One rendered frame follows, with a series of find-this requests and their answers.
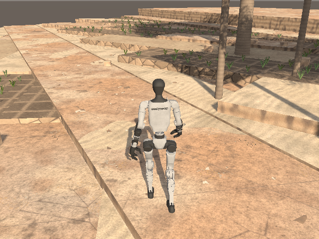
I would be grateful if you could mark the left robot hand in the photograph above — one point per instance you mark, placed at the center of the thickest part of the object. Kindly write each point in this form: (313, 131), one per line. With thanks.
(132, 152)

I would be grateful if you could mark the right robot upper arm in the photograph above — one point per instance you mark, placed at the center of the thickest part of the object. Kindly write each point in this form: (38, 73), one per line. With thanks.
(176, 111)

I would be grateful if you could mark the robot right foot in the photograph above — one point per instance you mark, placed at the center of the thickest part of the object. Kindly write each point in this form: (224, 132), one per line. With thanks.
(170, 207)

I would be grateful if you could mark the left robot upper arm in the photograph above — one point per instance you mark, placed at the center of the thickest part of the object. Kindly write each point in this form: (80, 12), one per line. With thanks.
(141, 114)

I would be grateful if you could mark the right robot forearm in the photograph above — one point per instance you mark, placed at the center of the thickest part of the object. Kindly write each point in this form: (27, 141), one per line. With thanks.
(179, 128)

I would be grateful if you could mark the left robot forearm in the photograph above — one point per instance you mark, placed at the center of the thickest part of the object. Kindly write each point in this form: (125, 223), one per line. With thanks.
(136, 136)

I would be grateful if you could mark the right robot hand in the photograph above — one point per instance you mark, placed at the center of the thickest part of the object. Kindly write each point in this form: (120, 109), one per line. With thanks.
(175, 131)

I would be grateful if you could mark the robot left foot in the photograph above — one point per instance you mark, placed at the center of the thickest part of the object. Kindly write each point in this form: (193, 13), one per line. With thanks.
(151, 194)

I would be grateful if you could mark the robot foot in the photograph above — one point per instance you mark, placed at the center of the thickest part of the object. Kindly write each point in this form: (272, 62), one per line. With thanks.
(151, 194)
(170, 207)

